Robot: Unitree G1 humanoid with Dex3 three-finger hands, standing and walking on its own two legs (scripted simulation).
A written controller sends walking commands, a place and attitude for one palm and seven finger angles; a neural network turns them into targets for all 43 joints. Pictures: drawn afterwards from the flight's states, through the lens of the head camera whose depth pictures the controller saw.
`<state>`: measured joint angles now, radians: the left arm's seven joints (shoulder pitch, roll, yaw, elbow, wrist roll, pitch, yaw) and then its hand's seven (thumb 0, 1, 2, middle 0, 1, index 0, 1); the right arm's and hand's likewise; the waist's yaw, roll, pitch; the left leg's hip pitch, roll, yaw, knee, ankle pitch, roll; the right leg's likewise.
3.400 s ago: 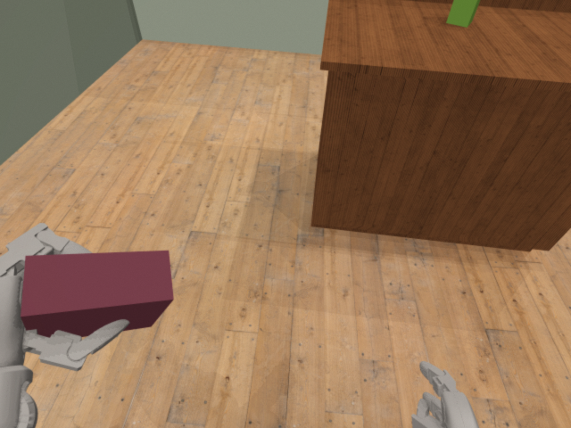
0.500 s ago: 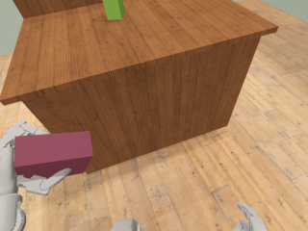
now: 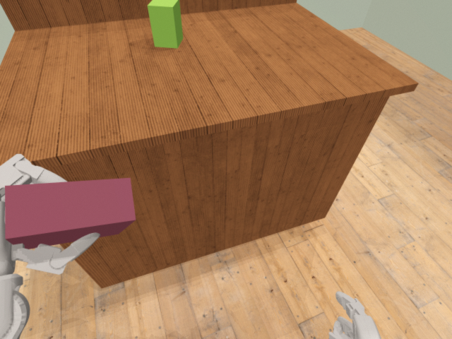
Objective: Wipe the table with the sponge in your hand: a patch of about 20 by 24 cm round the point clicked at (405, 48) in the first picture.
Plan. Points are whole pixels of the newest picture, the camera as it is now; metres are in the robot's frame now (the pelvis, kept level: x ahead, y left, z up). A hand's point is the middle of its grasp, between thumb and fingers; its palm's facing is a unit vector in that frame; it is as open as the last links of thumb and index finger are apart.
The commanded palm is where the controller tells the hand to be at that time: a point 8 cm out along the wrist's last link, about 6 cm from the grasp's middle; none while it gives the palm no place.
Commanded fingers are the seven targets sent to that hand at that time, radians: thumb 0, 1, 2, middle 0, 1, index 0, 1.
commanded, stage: take the last steps up to it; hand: left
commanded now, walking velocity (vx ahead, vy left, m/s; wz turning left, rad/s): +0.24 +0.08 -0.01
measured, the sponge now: (91, 213) +0.23 +0.20 +0.17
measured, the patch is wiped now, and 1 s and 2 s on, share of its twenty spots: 0.00 0.00 0.00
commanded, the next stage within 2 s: come to a stop and stand still in 0.54 s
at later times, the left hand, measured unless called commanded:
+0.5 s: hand (117, 165) +0.31 +0.19 +0.18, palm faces +0.40 -0.81 -0.43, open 9.6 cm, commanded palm +0.24 +0.25 +0.19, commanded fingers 0.00 0.10 1.30 -1.20 -1.60 -1.20 -1.60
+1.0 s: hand (101, 142) +0.33 +0.22 +0.20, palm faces +0.39 -0.83 -0.39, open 9.7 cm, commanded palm +0.28 +0.27 +0.19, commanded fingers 0.00 0.10 1.30 -1.20 -1.60 -1.20 -1.60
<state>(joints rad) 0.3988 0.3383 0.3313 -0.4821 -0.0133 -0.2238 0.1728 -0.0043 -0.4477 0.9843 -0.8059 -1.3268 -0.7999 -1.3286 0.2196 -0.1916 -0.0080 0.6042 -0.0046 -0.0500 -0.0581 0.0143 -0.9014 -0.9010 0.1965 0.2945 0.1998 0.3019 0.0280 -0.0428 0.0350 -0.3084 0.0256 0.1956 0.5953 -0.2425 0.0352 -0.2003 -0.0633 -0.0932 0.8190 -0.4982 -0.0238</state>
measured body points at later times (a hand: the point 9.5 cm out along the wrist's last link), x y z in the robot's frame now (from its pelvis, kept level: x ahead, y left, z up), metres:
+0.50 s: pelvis +0.09 -0.04 +0.01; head +0.12 -0.05 +0.46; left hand +0.28 +0.23 +0.20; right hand +0.25 -0.28 -0.09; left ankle +0.06 +0.10 -0.64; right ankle +0.13 -0.12 -0.72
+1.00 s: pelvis +0.12 -0.01 +0.02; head +0.15 +0.00 +0.47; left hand +0.31 +0.26 +0.22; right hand +0.31 -0.19 -0.07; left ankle +0.14 +0.11 -0.72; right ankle +0.14 -0.11 -0.71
